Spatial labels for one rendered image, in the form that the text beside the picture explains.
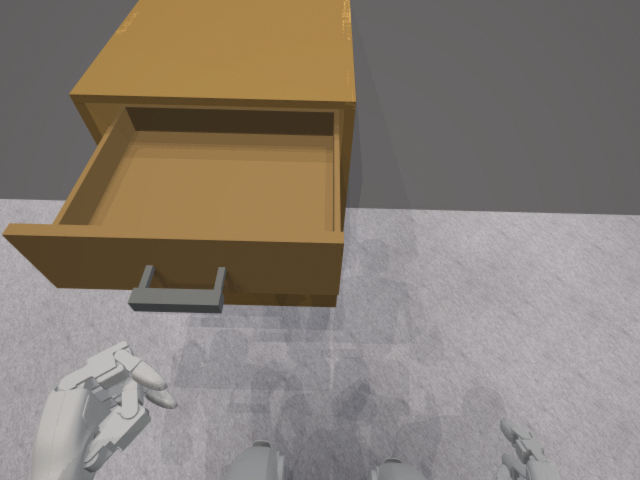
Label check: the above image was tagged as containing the robot left hand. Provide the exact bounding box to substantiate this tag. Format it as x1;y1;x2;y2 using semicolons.
31;341;178;480

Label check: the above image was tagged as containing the handle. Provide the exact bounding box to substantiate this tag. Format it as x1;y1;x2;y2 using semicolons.
128;265;226;313

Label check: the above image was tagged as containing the cabinet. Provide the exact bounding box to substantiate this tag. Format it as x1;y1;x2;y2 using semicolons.
69;0;356;307

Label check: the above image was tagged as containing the robot left thigh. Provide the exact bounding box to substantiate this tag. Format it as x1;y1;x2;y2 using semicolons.
224;446;284;480

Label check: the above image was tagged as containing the drawer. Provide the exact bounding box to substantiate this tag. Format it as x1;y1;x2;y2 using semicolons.
2;104;344;295

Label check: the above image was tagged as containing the robot right hand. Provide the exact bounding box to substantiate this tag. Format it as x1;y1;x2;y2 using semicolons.
496;418;563;480

